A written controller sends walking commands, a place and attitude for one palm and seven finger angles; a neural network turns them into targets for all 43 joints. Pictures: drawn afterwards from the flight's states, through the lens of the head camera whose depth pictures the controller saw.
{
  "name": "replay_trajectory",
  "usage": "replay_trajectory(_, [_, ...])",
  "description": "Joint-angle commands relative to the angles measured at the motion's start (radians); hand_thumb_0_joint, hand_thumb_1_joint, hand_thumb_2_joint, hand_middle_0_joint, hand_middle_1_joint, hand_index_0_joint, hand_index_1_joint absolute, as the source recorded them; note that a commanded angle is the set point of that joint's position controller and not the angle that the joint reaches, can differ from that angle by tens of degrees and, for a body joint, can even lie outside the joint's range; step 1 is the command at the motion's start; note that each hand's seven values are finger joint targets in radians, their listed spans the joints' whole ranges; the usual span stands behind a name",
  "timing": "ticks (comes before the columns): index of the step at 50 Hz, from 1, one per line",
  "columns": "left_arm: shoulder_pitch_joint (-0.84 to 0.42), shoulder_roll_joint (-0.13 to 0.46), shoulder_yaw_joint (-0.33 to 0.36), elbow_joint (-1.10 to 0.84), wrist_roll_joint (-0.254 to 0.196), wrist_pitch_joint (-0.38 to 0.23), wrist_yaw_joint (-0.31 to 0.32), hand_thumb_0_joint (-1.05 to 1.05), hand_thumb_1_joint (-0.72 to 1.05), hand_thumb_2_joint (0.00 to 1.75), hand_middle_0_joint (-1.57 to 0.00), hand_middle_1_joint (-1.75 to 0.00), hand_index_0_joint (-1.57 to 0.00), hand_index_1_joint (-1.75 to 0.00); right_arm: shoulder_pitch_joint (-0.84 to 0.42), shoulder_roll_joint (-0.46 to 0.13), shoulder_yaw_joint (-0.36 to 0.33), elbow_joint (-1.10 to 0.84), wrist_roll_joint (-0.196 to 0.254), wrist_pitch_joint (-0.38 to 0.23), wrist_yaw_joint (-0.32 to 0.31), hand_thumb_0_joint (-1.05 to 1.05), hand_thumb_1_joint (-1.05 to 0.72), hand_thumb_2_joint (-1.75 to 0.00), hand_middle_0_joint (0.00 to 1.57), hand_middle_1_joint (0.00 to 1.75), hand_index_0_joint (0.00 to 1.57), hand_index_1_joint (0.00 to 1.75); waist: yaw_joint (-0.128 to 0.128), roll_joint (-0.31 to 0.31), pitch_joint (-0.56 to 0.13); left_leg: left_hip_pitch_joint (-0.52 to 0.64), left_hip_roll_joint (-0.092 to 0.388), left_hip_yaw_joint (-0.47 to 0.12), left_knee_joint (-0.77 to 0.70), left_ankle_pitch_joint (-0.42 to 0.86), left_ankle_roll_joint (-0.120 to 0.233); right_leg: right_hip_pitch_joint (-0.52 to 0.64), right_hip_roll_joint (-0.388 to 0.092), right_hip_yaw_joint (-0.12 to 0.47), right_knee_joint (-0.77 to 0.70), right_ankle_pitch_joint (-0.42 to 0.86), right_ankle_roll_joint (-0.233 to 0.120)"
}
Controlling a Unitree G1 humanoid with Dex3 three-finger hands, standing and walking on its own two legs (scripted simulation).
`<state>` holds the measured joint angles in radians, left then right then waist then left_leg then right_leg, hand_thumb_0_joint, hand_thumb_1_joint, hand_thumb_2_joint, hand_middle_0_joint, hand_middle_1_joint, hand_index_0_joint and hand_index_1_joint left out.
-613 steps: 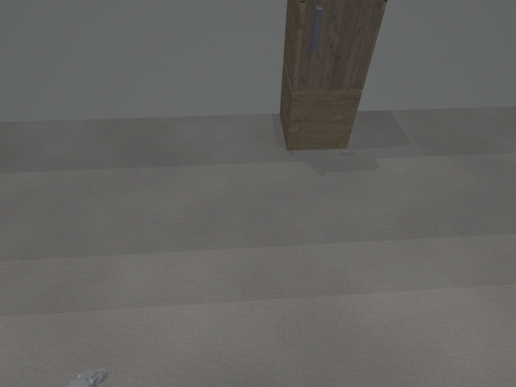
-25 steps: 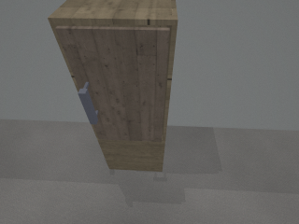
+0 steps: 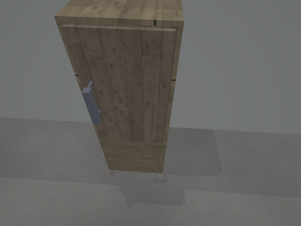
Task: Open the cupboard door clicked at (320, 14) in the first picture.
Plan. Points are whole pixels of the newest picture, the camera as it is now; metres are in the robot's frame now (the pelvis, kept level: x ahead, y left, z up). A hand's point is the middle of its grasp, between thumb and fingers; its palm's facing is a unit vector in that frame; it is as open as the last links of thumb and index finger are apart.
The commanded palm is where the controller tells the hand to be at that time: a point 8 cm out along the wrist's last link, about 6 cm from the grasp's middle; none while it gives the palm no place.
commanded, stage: look again from close up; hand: left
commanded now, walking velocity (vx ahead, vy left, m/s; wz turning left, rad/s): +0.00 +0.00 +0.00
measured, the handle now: (93, 103) +0.55 +0.27 -0.04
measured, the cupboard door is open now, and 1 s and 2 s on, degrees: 0 0 0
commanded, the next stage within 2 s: raise the hand with hooked fingers in 0.08 s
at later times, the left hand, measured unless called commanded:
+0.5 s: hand (96, 199) +0.18 +0.15 -0.01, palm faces -0.03 -1.00 +0.03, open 7.9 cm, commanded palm +0.11 +0.23 -0.06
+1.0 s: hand (78, 212) +0.16 +0.21 -0.06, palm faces -0.11 -0.99 +0.01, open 10.9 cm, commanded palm +0.14 +0.28 -0.05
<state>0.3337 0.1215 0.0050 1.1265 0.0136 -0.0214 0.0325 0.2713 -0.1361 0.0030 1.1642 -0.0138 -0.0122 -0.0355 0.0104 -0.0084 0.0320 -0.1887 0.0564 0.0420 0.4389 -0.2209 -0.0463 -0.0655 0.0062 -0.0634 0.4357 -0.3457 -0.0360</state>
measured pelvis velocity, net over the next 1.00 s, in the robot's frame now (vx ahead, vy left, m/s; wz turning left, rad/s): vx -0.09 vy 0.04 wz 0.00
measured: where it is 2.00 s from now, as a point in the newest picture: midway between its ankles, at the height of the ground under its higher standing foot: outside the picture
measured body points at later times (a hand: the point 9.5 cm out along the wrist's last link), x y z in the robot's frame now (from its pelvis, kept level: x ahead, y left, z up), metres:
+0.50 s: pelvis -0.06 +0.02 -0.05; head -0.04 +0.01 +0.40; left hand +0.18 +0.21 -0.01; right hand +0.13 -0.24 -0.11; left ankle +0.01 +0.15 -0.74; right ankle -0.07 -0.09 -0.74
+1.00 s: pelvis -0.09 +0.04 -0.10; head -0.03 +0.04 +0.34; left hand +0.16 +0.26 -0.06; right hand +0.07 -0.18 -0.19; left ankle +0.01 +0.15 -0.74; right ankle -0.07 -0.09 -0.74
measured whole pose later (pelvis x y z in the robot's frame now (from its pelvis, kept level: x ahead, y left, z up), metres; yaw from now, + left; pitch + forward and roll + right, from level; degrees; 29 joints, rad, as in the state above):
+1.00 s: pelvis -0.09 +0.04 -0.10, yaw +0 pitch +13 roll -4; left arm 0.20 0.25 0.13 0.07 -0.26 -0.24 -0.30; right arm 0.24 -0.18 0.06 0.56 0.02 -0.17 -0.07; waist -0.01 0.05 -0.10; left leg -1.01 0.07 -0.02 1.19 -0.40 0.01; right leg -0.85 -0.01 -0.10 1.18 -0.54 -0.01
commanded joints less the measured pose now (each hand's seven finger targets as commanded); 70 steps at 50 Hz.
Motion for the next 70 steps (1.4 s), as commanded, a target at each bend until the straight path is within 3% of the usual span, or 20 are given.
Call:
replay_trajectory(1, [0.087,0.098,0.015,-0.013,0.000,-0.008,0.009,0.00,0.90,0.90,-0.20,-0.30,-0.20,-0.30,0.051,-0.074,-0.012,-0.028,0.002,-0.012,-0.007,0.00,-0.90,-0.90,0.20,0.30,0.20,0.30,0.000,0.002,0.045,0.046,0.049,-0.034,-0.037,0.208,0.057,-0.115,-0.112,0.077,-0.095,0.324,0.002])
replay_trajectory(8, [0.092,0.095,0.012,-0.011,0.000,-0.008,0.010,0.00,0.90,0.90,-0.20,-0.30,-0.20,-0.30,0.052,-0.072,-0.013,-0.027,0.003,-0.011,-0.006,0.00,-0.90,-0.90,0.20,0.30,0.20,0.30,-0.001,-0.004,0.055,0.038,0.048,-0.037,-0.040,0.199,0.057,-0.119,-0.113,0.076,-0.103,0.311,0.003])
replay_trajectory(9, [0.154,0.126,0.014,0.008,0.016,-0.042,0.049,0.00,0.90,0.90,-0.20,-0.30,-0.20,-0.30,-0.079,-0.109,-0.016,-0.114,0.011,-0.022,0.007,0.00,-0.90,-0.90,0.20,0.30,0.20,0.30,0.038,-0.046,0.088,-0.072,0.035,0.011,0.234,0.193,0.032,-0.161,-0.186,0.205,-0.123,0.888,0.072])
replay_trajectory(10, [-0.610,0.290,-0.008,-1.551,-0.192,-0.260,0.014,0.00,0.88,0.89,-0.20,-0.32,-0.20,-0.32,-0.015,-0.303,-0.029,-0.445,0.040,-0.176,-0.033,0.00,-0.90,-0.90,0.20,0.30,0.20,0.30,-0.118,0.164,-0.360,0.205,-0.045,0.019,0.041,0.286,0.099,-0.075,-0.105,0.103,0.018,0.727,0.019])
replay_trajectory(11, [-0.220,0.241,0.048,-1.221,-0.118,-0.194,0.063,0.00,0.85,0.88,-0.20,-0.33,-0.20,-0.33,-0.080,-0.202,-0.018,-0.369,0.026,-0.255,-0.064,0.00,-0.90,-0.90,0.20,0.30,0.20,0.30,-0.008,0.357,-0.378,0.284,-0.028,0.026,0.009,0.430,0.106,-0.091,-0.039,0.067,0.087,0.482,-0.004])
replay_trajectory(12, [-0.211,0.207,0.032,-1.189,-0.127,-0.145,0.116,0.00,0.83,0.87,-0.21,-0.34,-0.21,-0.34,-0.090,-0.200,-0.036,-0.331,0.049,-0.273,-0.070,0.00,-0.90,-0.90,0.20,0.30,0.20,0.30,-0.031,0.306,-0.262,0.160,-0.018,0.011,0.045,0.337,0.074,-0.187,-0.032,0.005,0.042,0.276,0.007])
replay_trajectory(13, [0.096,-0.022,-0.071,-0.905,-0.149,-0.045,0.096,0.00,0.81,0.86,-0.21,-0.36,-0.21,-0.36,-0.040,-0.174,-0.040,-0.329,0.070,-0.271,-0.054,0.00,-0.90,-0.90,0.20,0.30,0.20,0.30,-0.056,0.113,-0.130,0.069,-0.002,-0.016,0.030,0.275,0.088,-0.221,-0.033,-0.023,0.049,0.269,0.017])
replay_trajectory(14, [-0.085,-0.035,-0.107,-1.175,-0.183,-0.085,0.069,0.00,0.78,0.85,-0.21,-0.37,-0.21,-0.37,-0.055,-0.194,-0.044,-0.421,0.078,-0.277,-0.059,0.00,-0.90,-0.90,0.20,0.30,0.20,0.30,-0.046,0.047,-0.086,0.017,-0.014,-0.031,0.054,0.224,0.088,-0.233,-0.030,-0.031,0.067,0.279,0.032])
replay_trajectory(18, [-0.058,-0.042,-0.110,-1.021,-0.153,-0.242,-0.011,0.00,0.69,0.81,-0.22,-0.43,-0.22,-0.43,-0.056,-0.234,-0.058,-0.509,0.033,-0.330,-0.060,0.00,-0.90,-0.90,0.20,0.30,0.20,0.30,-0.103,-0.252,-0.031,-0.191,-0.060,-0.059,0.233,0.013,0.087,-0.548,-0.010,-0.031,0.147,0.041,0.052])
replay_trajectory(21, [0.130,-0.030,-0.021,-0.875,-0.195,-0.433,-0.150,0.00,0.62,0.78,-0.22,-0.48,-0.22,-0.48,-0.114,-0.230,-0.085,-0.577,0.012,-0.346,-0.023,0.00,-0.90,-0.90,0.20,0.30,0.20,0.30,0.008,-0.347,-0.065,-0.427,-0.061,-0.063,0.353,-0.100,0.054,-0.661,-0.017,0.002,0.269,-0.128,0.041])
replay_trajectory(22, [0.207,0.031,0.057,-0.830,-0.216,-0.481,-0.217,0.00,0.60,0.77,-0.22,-0.50,-0.22,-0.50,-0.126,-0.232,-0.094,-0.603,0.018,-0.340,-0.002,0.00,-0.90,-0.90,0.20,0.30,0.20,0.30,0.061,-0.267,-0.103,-0.462,-0.071,-0.053,0.388,-0.078,0.041,-0.629,-0.022,0.031,0.320,-0.079,0.024])
replay_trajectory(25, [0.135,0.174,0.228,-0.897,-0.258,-0.605,-0.369,0.00,0.53,0.74,-0.23,-0.54,-0.23,-0.54,-0.168,-0.235,-0.103,-0.711,0.019,-0.306,0.026,0.00,-0.90,-0.90,0.20,0.30,0.20,0.30,0.092,-0.074,-0.275,-0.560,-0.092,-0.008,0.522,-0.051,0.034,-0.596,-0.041,0.076,0.471,0.037,0.005])
replay_trajectory(27, [0.122,0.225,0.269,-1.012,-0.247,-0.564,-0.337,0.00,0.48,0.72,-0.23,-0.57,-0.23,-0.57,-0.184,-0.222,-0.104,-0.780,0.017,-0.261,0.030,0.00,-0.90,-0.90,0.20,0.30,0.20,0.30,0.120,0.069,-0.342,-0.557,-0.092,0.010,0.533,-0.059,0.043,-0.594,-0.028,0.074,0.514,0.003,-0.004])
replay_trajectory(31, [-0.065,0.164,0.177,-1.312,-0.236,-0.516,-0.229,0.00,0.39,0.68,-0.24,-0.63,-0.24,-0.63,-0.175,-0.199,-0.088,-0.862,0.025,-0.213,0.022,0.00,-0.90,-0.90,0.20,0.30,0.20,0.30,0.052,0.132,-0.375,-0.516,-0.059,-0.020,0.552,-0.138,0.066,-0.705,-0.005,0.069,0.523,-0.077,0.003])
replay_trajectory(39, [-0.232,0.145,0.032,-1.389,-0.242,-0.573,-0.305,0.00,0.20,0.60,-0.25,-0.75,-0.25,-0.75,-0.095,-0.225,-0.043,-0.768,0.019,-0.258,-0.043,0.00,-0.90,-0.90,0.20,0.30,0.20,0.30,-0.104,0.052,-0.303,-0.579,-0.020,-0.113,0.626,-0.280,0.080,-0.901,0.033,0.039,0.526,-0.232,0.016])
replay_trajectory(48, [-0.106,0.286,0.310,-1.306,-0.327,-0.253,-0.294,0.00,-0.01,0.51,-0.27,-0.88,-0.27,-0.88,-0.139,-0.214,-0.033,-0.823,0.045,-0.218,-0.064,0.00,-0.90,-0.90,0.20,0.30,0.20,0.30,0.058,0.051,-0.454,-0.528,-0.045,-0.083,0.508,-0.221,0.070,-0.677,0.013,0.031,0.461,-0.243,0.017])
replay_trajectory(53, [-0.142,0.271,0.304,-1.346,-0.287,-0.385,-0.189,0.00,-0.13,0.46,-0.27,-0.96,-0.27,-0.96,-0.104,-0.201,-0.038,-0.768,0.029,-0.221,-0.046,0.00,-0.90,-0.90,0.20,0.30,0.20,0.30,0.012,0.075,-0.363,-0.499,-0.025,-0.101,0.498,-0.156,0.065,-0.754,0.027,-0.016,0.511,-0.134,0.011])
replay_trajectory(57, [-0.228,0.240,0.205,-1.199,-0.253,-0.455,-0.263,0.00,-0.22,0.42,-0.28,-1.02,-0.28,-1.02,-0.070,-0.241,-0.038,-0.738,0.026,-0.232,-0.039,0.00,-0.90,-0.90,0.20,0.30,0.20,0.30,-0.062,0.061,-0.239,-0.571,-0.026,-0.115,0.507,-0.311,0.069,-0.865,0.029,-0.014,0.510,-0.224,0.016])
replay_trajectory(65, [-0.250,0.394,0.381,-1.248,-0.353,-0.383,-0.389,0.00,-0.41,0.34,-0.29,-1.14,-0.29,-1.14,-0.045,-0.271,-0.046,-0.762,0.048,-0.258,-0.062,0.00,-0.90,-0.90,0.20,0.30,0.20,0.30,0.005,0.138,-0.457,-0.395,-0.030,-0.119,0.457,-0.167,0.063,-0.721,0.032,-0.017,0.490,-0.097,0.008])
replay_trajectory(70, [-0.273,0.378,0.405,-1.187,-0.349,-0.395,-0.348,0.00,-0.50,0.30,-0.30,-1.20,-0.30,-1.20,-0.044,-0.259,-0.038,-0.745,0.038,-0.245,-0.049,0.00,-0.90,-0.90,0.20,0.30,0.20,0.30,-0.012,0.152,-0.366,-0.404,-0.026,-0.124,0.459,-0.129,0.056,-0.756,0.039,-0.031,0.498,-0.060,0.008])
